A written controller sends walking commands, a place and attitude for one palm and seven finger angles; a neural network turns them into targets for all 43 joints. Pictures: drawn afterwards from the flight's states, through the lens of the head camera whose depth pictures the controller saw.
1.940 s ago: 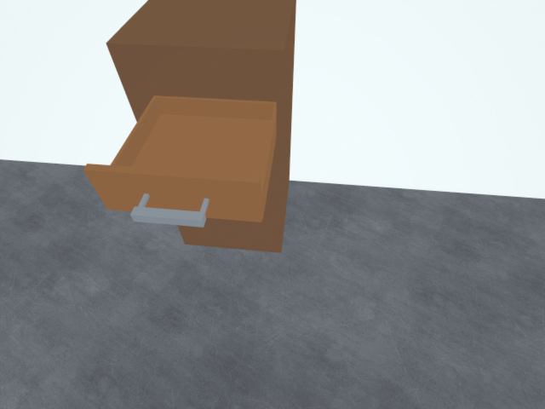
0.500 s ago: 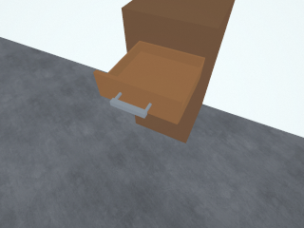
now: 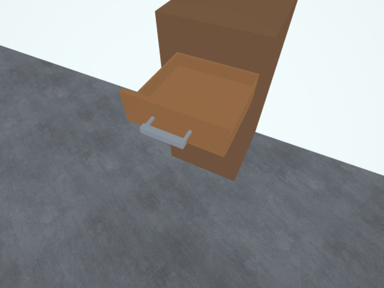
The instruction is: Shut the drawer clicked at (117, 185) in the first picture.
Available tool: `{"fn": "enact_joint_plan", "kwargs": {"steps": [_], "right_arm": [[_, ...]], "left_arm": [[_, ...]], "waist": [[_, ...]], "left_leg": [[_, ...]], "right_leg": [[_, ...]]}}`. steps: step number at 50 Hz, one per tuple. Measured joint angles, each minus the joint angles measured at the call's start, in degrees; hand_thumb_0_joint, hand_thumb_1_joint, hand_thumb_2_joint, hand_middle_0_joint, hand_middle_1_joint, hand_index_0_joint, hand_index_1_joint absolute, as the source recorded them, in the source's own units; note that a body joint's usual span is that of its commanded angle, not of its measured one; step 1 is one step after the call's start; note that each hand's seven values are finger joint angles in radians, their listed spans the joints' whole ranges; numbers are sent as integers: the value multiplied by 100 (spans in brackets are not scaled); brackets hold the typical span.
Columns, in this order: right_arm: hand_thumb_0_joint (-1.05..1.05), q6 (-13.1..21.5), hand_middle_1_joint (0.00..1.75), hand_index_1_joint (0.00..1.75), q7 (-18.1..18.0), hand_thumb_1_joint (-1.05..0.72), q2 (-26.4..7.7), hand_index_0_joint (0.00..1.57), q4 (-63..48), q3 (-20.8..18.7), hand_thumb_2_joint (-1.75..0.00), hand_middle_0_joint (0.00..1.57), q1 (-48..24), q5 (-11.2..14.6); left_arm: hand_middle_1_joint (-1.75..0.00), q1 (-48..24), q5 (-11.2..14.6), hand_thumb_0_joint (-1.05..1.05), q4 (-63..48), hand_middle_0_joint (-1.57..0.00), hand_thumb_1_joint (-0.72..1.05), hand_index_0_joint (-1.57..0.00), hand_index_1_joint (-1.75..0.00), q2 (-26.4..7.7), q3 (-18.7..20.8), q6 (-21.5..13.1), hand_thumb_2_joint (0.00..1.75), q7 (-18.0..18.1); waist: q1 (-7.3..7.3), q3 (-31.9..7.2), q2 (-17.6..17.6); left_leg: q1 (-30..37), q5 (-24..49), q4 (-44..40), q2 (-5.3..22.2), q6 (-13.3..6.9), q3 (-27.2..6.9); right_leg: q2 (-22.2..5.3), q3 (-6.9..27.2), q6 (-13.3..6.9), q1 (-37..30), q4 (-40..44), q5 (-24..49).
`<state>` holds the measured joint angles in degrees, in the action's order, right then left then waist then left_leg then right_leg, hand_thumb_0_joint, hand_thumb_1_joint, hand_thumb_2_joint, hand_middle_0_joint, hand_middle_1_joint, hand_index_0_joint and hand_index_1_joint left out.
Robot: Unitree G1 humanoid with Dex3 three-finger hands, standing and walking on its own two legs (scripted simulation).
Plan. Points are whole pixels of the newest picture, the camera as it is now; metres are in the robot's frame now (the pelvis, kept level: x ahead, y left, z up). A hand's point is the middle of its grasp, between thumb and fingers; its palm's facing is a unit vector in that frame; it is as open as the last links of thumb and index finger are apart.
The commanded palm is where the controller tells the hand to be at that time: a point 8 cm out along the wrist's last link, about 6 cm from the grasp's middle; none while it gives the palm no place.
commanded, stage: turn to face it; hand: left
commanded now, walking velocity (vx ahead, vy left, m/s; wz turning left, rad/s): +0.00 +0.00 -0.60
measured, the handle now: (166, 131) +0.58 +0.12 -0.09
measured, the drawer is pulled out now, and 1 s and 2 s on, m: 0.30 0.30 0.30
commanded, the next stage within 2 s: take the last steps up to it in 0.84 s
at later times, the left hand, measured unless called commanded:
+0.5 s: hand out of the picture +0.09 +0.18 -0.17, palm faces -0.09 -0.95 -0.31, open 7.4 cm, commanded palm none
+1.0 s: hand out of the picture +0.08 +0.16 -0.17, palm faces -0.22 -0.95 -0.21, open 7.4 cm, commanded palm none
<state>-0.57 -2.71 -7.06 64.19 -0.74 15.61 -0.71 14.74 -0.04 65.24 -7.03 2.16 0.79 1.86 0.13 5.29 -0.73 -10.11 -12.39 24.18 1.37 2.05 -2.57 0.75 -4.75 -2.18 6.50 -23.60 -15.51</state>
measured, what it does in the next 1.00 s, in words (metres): lifts its left foot, turning right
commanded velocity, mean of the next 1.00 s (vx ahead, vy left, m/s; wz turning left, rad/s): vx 0.02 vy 0.01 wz -0.35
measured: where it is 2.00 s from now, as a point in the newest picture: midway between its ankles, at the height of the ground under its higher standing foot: outside the picture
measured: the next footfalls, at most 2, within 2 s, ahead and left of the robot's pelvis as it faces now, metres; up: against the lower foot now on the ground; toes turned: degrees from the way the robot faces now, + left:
left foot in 1.06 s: +0.09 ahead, +0.09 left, +0.00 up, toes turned -21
right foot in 1.34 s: +0.13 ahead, -0.12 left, +0.00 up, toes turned -21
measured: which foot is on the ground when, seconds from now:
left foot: down 0.00-0.46, up 0.48-1.00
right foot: down 0.00-1.00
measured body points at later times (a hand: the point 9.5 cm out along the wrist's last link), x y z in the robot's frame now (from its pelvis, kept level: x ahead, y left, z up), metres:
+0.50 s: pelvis -0.02 -0.03 -0.02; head +0.03 -0.06 +0.43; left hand +0.09 +0.23 -0.15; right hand -0.01 -0.27 -0.19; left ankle +0.00 +0.14 -0.72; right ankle -0.03 -0.09 -0.74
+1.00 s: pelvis +0.01 -0.02 +0.00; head +0.06 -0.02 +0.45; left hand +0.09 +0.21 -0.16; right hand +0.04 -0.28 -0.14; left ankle +0.04 +0.11 -0.72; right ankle -0.03 -0.09 -0.74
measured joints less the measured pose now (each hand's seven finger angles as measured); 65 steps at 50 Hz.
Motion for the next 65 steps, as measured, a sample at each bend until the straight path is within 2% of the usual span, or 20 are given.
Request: {"fn": "enact_joint_plan", "kwargs": {"steps": [9, 17, 20, 22, 23, 24, 26, 29, 32, 38, 45, 48, 51, 53, 56, 59, 62, 65], "right_arm": [[0, -70, 30, 30, -62, -91, -62, 20, -118, -91, -90, 20, -100, -2], [0, -66, 30, 30, -90, -91, -173, 20, -475, -227, -90, 20, -262, -29], [0, -41, 30, 30, -84, -90, -231, 20, -597, -259, -90, 20, -302, -64], [0, -58, 30, 30, -71, -90, -298, 20, -655, -269, -90, 20, -328, -87], [0, -89, 30, 30, -60, -90, -353, 20, -668, -281, -90, 20, -359, -73], [0, -144, 30, 30, -42, -90, -395, 20, -668, -304, -90, 20, -417, -50], [0, -254, 30, 30, -29, -90, -463, 20, -651, -329, -90, 20, -569, -18], [0, -284, 30, 30, -9, -90, -532, 20, -691, -344, -90, 20, -779, 1], [0, -283, 30, 30, 12, -91, -555, 20, -787, -332, -90, 20, -945, 10], [0, -300, 30, 30, 33, -91, -534, 20, -916, -308, -90, 20, -1153, 22], [0, -279, 30, 30, 44, -90, -437, 20, -950, -275, -90, 20, -1157, 48], [0, -231, 30, 30, 43, -90, -376, 20, -973, -254, -90, 20, -1106, 68], [0, -112, 30, 30, 52, -90, -318, 20, -992, -210, -90, 20, -958, 63], [0, 28, 30, 30, 61, -90, -339, 20, -996, -175, -90, 20, -744, 8], [0, 72, 30, 30, 66, -90, -243, 20, -911, -80, -90, 20, -452, -97], [0, 123, 30, 30, 63, -90, -175, 20, -782, 4, -90, 20, -77, -122], [0, 145, 30, 30, 75, -90, -139, 20, -561, 34, -90, 20, 260, -127], [0, 134, 30, 30, 87, -90, -110, 20, -332, 28, -90, 20, 550, -104]], "left_arm": [[-30, 81, -37, 1, -27, -20, 90, -20, -30, 48, 148, 119, 90, -65], [-30, -169, -78, 1, -379, -20, 90, -20, -30, -236, 365, 251, 90, -158], [-30, -346, -86, 1, -582, -20, 90, -20, -30, -384, 423, 278, 90, -190], [-30, -447, -93, 1, -731, -20, 91, -20, -30, -449, 450, 267, 90, -216], [-30, -492, -112, 1, -798, -20, 91, -20, -30, -452, 455, 223, 90, -215], [-30, -532, -127, 1, -856, -20, 91, -20, -30, -459, 443, 170, 90, -206], [-30, -579, -118, 0, -940, -20, 91, -20, -30, -458, 406, 106, 90, -147], [-30, -552, -97, 0, -991, -20, 91, -20, -30, -425, 351, 101, 90, -77], [-30, -429, -84, 0, -994, -20, 90, -20, -30, -365, 300, 103, 90, -44], [-30, -192, -95, 0, -957, -20, 90, -20, -30, -214, 242, 123, 90, -54], [-30, -1, -129, 1, -894, -20, 90, -20, -30, -156, 225, 118, 90, -84], [-30, 43, -131, 1, -850, -21, 90, -20, -30, -195, 238, 125, 90, -91], [-30, 71, -104, 1, -772, -21, 90, -20, -30, -258, 249, 112, 90, -78], [-30, 94, -79, 1, -740, -21, 90, -20, -30, -276, 250, 106, 90, -94], [-30, -46, -110, 1, -669, -20, 90, -20, -30, -388, 250, 115, 90, -130], [-30, -232, -113, 1, -644, -20, 91, -20, -30, -434, 229, 86, 90, -186], [-30, -418, -108, 1, -701, -20, 91, -20, -30, -419, 175, 36, 90, -220], [-30, -578, -100, 1, -763, -20, 91, -20, -30, -392, 140, -22, 90, -235]], "waist": [[-69, 33, -38], [-49, 84, 52], [-83, 132, 64], [-94, 165, -8], [-82, 186, -113], [-58, 210, -173], [-53, 245, -191], [-99, 247, -144], [-115, 176, -95], [-162, 55, -57], [-257, 8, 68], [-267, 0, 130], [-211, -42, 166], [-133, -151, 72], [-136, -112, 213], [-74, -75, 181], [-10, -41, 65], [75, -23, -21]], "left_leg": [[-126, -195, 297, 160, 33, 252], [-376, -395, 649, 300, 53, 661], [-401, -457, 763, 342, 84, 830], [-436, -538, 920, 415, 146, 884], [-523, -611, 1110, 497, 114, 847], [-687, -984, 1513, 484, 83, 724], [-1076, -1460, 2583, 276, 52, 407], [-1450, -1336, 3585, 76, 84, 272], [-1575, -1084, 3744, 18, 131, 231], [-1577, -875, 3437, 4, 130, 45], [-1332, -1042, 2685, -53, 54, 31], [-1122, -1076, 2156, -104, -2, 60], [-682, -624, 1115, -133, -62, 93], [-412, -461, 441, -72, -267, -1], [-311, -428, 444, -193, -362, 131], [-25, -248, 25, -228, -373, 163], [193, -184, -243, -213, -387, 173], [291, -319, -193, -202, -359, 213]], "right_leg": [[137, 255, -43, 231, -268, -63], [258, 650, -65, 789, -908, -233], [191, 552, 20, 1065, -1505, -619], [136, 413, 52, 1020, -1453, -612], [200, 347, -76, 987, -1373, -501], [241, 310, -190, 990, -1368, -471], [264, 322, -318, 928, -1213, -400], [298, 483, -380, 766, -774, -137], [349, 663, -385, 617, -389, 95], [498, 906, -391, 426, 23, 321], [605, 1096, -360, 361, 122, 349], [628, 1169, -307, 378, 90, 314], [650, 1202, -214, 420, -58, 192], [701, 1098, -135, 587, -417, -94], [446, 840, 17, 1068, -1753, -1039], [179, 614, 76, 1457, -2624, -1030], [-51, 405, 92, 1481, -2331, -988], [-143, 250, 77, 1228, -1476, -705]]}}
